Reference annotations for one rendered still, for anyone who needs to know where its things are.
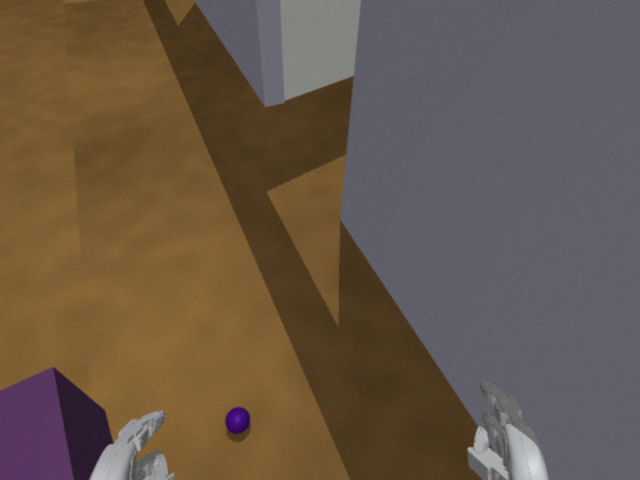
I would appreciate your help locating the right robot hand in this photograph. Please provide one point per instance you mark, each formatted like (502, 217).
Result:
(516, 442)

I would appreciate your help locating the left robot hand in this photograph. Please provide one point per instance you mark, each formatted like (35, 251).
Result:
(118, 460)

